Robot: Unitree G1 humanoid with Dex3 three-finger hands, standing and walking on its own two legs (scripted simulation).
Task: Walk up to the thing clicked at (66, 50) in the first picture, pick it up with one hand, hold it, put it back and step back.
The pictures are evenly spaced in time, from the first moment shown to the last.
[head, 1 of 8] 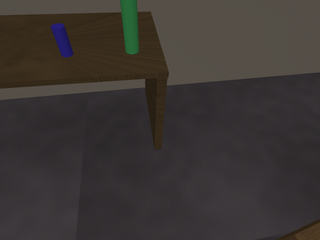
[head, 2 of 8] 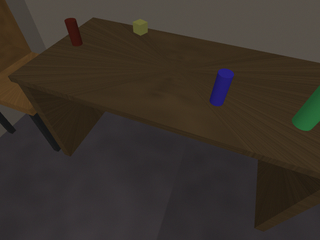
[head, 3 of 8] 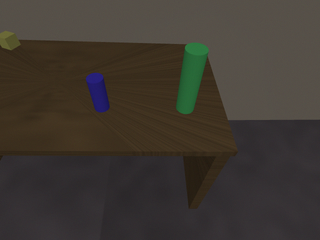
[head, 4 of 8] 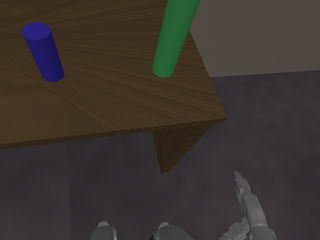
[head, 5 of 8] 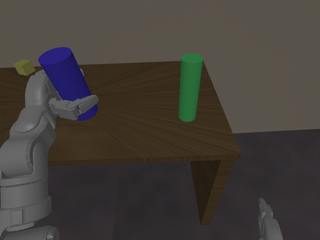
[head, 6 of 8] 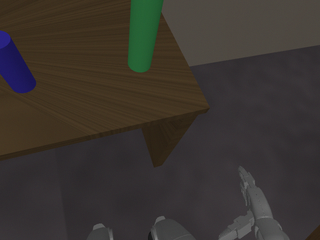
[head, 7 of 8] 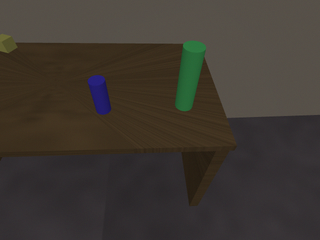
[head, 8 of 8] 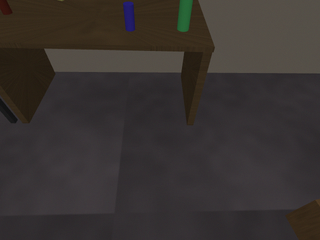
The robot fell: no
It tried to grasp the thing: yes
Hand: left
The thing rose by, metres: 0.27
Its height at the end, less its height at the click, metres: +0.00
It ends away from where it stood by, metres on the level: 0.02
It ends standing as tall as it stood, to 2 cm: yes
